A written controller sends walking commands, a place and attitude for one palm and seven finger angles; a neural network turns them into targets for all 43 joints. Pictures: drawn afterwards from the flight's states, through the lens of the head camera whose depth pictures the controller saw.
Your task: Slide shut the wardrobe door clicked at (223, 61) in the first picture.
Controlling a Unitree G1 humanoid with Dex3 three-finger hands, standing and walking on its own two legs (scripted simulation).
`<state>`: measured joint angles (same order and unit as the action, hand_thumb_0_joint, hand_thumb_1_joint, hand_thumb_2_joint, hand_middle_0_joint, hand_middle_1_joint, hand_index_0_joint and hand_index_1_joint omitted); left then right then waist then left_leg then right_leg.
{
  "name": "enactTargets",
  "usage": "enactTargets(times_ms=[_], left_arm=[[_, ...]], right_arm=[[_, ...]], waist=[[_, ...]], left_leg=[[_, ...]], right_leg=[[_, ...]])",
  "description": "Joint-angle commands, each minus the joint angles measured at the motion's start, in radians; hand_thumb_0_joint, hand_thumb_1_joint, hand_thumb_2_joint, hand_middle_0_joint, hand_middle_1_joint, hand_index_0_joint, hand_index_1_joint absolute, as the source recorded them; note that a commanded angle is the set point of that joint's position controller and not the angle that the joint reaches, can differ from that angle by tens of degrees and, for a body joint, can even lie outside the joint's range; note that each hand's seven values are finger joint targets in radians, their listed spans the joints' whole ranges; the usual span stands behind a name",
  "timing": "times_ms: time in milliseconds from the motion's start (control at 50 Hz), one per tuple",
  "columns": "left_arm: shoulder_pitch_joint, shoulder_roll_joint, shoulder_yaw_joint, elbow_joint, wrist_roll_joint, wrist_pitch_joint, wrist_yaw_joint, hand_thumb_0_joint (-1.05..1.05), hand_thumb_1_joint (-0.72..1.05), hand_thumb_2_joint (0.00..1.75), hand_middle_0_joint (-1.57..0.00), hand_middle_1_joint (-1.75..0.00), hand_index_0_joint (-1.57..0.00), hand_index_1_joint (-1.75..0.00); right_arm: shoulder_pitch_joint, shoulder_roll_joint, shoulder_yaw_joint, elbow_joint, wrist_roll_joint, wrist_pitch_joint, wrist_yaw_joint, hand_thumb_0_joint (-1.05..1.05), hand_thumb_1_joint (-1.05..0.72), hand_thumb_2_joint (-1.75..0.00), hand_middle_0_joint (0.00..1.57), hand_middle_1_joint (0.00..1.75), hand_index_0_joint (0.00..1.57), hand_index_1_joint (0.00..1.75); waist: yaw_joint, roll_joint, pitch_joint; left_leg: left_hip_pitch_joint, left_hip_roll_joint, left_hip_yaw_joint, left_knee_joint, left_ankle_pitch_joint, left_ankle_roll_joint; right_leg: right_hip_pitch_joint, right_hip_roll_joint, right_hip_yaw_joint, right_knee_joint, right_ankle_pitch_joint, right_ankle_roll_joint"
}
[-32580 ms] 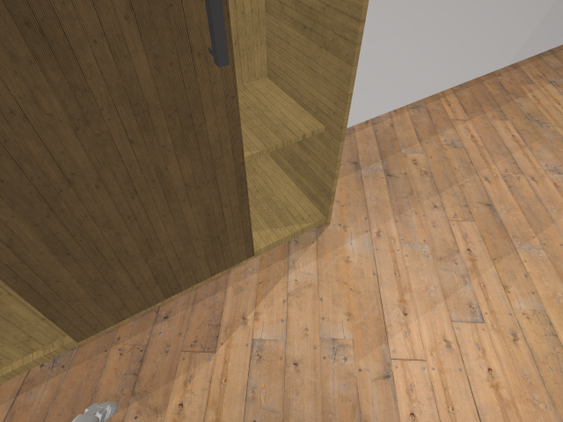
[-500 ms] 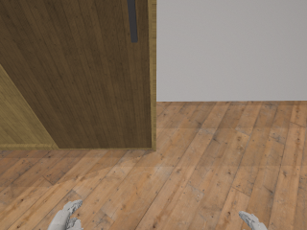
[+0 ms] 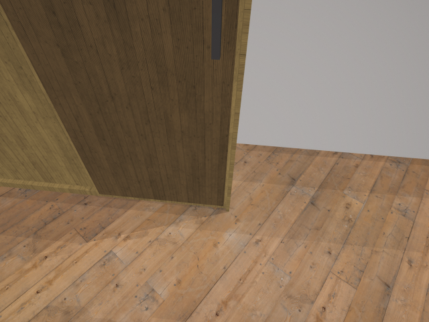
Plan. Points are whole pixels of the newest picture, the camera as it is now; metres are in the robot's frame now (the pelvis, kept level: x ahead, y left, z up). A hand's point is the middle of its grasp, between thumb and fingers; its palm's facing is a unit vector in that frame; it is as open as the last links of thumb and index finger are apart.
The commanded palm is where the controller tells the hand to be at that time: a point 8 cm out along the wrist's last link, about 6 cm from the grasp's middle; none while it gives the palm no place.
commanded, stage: let the arm hang, fingers relaxed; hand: left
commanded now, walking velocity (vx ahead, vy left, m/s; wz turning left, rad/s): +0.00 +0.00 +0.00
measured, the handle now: (217, 4) +0.79 +0.04 +0.27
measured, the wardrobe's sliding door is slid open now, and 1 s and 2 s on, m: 0.01 0.01 0.01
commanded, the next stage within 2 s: look to check the result in 0.38 s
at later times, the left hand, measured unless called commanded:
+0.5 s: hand out of the picture +0.12 +0.24 -0.14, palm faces -0.06 -0.94 -0.33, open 7.4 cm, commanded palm none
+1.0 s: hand out of the picture +0.14 +0.22 -0.14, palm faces -0.07 -0.94 -0.34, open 7.4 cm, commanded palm none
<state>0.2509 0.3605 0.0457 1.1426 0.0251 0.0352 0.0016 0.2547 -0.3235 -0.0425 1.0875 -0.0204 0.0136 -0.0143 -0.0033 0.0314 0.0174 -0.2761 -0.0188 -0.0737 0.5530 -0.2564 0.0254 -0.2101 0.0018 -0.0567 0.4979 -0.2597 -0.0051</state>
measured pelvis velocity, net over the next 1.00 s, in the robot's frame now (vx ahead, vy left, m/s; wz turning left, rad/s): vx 0.05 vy -0.02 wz -0.05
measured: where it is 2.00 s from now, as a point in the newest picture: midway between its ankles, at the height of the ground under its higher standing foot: outside the picture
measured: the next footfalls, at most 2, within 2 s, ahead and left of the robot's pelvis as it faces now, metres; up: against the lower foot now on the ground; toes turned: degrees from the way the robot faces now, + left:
none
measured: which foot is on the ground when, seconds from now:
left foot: down 0.00-1.00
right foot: down 0.00-1.00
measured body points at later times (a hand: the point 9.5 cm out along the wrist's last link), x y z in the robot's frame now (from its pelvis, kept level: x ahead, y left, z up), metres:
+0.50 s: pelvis +0.02 +0.00 +0.01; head +0.04 -0.01 +0.46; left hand +0.12 +0.29 -0.12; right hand +0.10 -0.30 -0.12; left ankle +0.03 +0.11 -0.73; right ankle +0.01 -0.13 -0.73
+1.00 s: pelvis +0.05 -0.02 +0.01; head +0.06 -0.03 +0.46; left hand +0.14 +0.27 -0.12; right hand +0.11 -0.32 -0.12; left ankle +0.04 +0.11 -0.73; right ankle +0.01 -0.13 -0.73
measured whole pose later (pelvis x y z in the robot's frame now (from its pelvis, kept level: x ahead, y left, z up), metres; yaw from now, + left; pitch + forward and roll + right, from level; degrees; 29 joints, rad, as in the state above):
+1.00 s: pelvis +0.05 -0.02 +0.01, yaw -3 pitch -1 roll +0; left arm 0.09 0.33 0.01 1.13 0.01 -0.01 0.00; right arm 0.09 -0.34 0.01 1.13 -0.01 -0.01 -0.01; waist 0.00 0.01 0.04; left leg -0.11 0.00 -0.03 0.31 -0.19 -0.01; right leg -0.08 0.02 -0.01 0.31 -0.22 -0.02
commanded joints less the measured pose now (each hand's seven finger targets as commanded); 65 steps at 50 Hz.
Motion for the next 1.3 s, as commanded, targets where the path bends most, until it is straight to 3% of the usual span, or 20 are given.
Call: enactTargets(times_ms=[0, 20, 80, 140, 360, 600, 1040, 1200, 1280], left_arm=[[-0.083, 0.161, 0.017, -0.065, -0.009, -0.045, 0.0, 0.0, 0.9, 0.9, -0.2, -0.3, -0.2, -0.3], [-0.096, 0.173, 0.016, -0.064, -0.013, -0.047, 0.0, 0.0, 0.9, 0.9, -0.2, -0.3, -0.2, -0.3], [-0.117, 0.169, 0.009, -0.065, -0.012, -0.048, -0.003, 0.0, 0.9, 0.9, -0.2, -0.3, -0.2, -0.3], [-0.145, 0.17, 0.006, -0.068, -0.01, -0.053, -0.004, 0.0, 0.9, 0.9, -0.2, -0.3, -0.2, -0.3], [-0.199, 0.173, 0.004, -0.082, -0.011, -0.066, -0.001, 0.0, 0.9, 0.9, -0.2, -0.3, -0.2, -0.3], [-0.189, 0.183, 0.005, -0.077, -0.014, -0.07, 0.005, 0.0, 0.9, 0.9, -0.2, -0.3, -0.2, -0.3], [-0.191, 0.18, 0.004, -0.077, -0.017, -0.071, 0.013, 0.0, 0.9, 0.9, -0.2, -0.3, -0.2, -0.3], [-0.186, 0.181, 0.009, -0.086, -0.016, -0.074, 0.015, 0.0, 0.9, 0.9, -0.2, -0.3, -0.2, -0.3], [-0.191, 0.18, 0.007, -0.083, -0.018, -0.072, 0.015, 0.0, 0.9, 0.9, -0.2, -0.3, -0.2, -0.3]], right_arm=[[-0.091, -0.206, -0.016, -0.053, -0.005, -0.041, -0.013, 0.0, -0.9, -0.9, 0.2, 0.3, 0.2, 0.3], [-0.098, -0.194, -0.009, -0.045, -0.002, -0.043, -0.009, 0.0, -0.9, -0.9, 0.2, 0.3, 0.2, 0.3], [-0.131, -0.218, -0.012, -0.044, -0.002, -0.043, -0.004, 0.0, -0.9, -0.9, 0.2, 0.3, 0.2, 0.3], [-0.15, -0.21, -0.009, -0.041, -0.001, -0.043, -0.001, 0.0, -0.9, -0.9, 0.2, 0.3, 0.2, 0.3], [-0.202, -0.208, -0.001, -0.029, 0.005, -0.049, 0.0, 0.0, -0.9, -0.9, 0.2, 0.3, 0.2, 0.3], [-0.211, -0.221, 0.004, -0.025, 0.007, -0.042, -0.004, 0.0, -0.9, -0.9, 0.2, 0.3, 0.2, 0.3], [-0.199, -0.213, 0.005, -0.017, 0.006, -0.036, -0.009, 0.0, -0.9, -0.9, 0.2, 0.3, 0.2, 0.3], [-0.185, -0.214, 0.005, -0.021, 0.008, -0.038, -0.013, 0.0, -0.9, -0.9, 0.2, 0.3, 0.2, 0.3], [-0.19, -0.212, 0.005, -0.017, 0.007, -0.036, -0.012, 0.0, -0.9, -0.9, 0.2, 0.3, 0.2, 0.3]], waist=[[0.025, 0.049, 0.066], [0.026, 0.034, 0.023], [0.026, 0.018, -0.013], [0.018, -0.009, -0.022], [0.003, -0.019, -0.062], [-0.001, -0.028, -0.095], [-0.002, -0.034, -0.063], [-0.004, -0.042, -0.093], [-0.003, -0.038, -0.051]], left_leg=[[-0.064, 0.142, -0.168, -0.254, 0.012, 0.047], [-0.048, 0.144, -0.168, -0.275, 0.027, 0.041], [-0.022, 0.141, -0.161, -0.312, -0.059, 0.032], [0.012, 0.132, -0.14, -0.309, -0.013, 0.026], [0.132, 0.127, -0.076, -0.263, 0.248, 0.01], [0.191, 0.131, -0.051, -0.242, 0.305, 0.005], [0.217, 0.139, -0.025, -0.248, 0.327, -0.005], [0.237, 0.144, -0.016, -0.242, 0.374, -0.007], [0.222, 0.143, -0.015, -0.252, 0.331, -0.009]], right_leg=[[0.037, -0.097, 0.136, -0.131, 0.02, -0.046], [0.079, -0.098, 0.128, -0.117, 0.029, -0.044], [0.097, -0.099, 0.126, -0.144, -0.01, -0.036], [0.091, -0.107, 0.127, -0.164, 0.011, -0.035], [0.091, -0.126, 0.134, -0.187, 0.166, -0.028], [0.123, -0.132, 0.142, -0.203, 0.259, -0.034], [0.14, -0.133, 0.15, -0.217, 0.354, -0.035], [0.169, -0.129, 0.152, -0.208, 0.416, -0.036], [0.15, -0.129, 0.159, -0.223, 0.38, -0.035]])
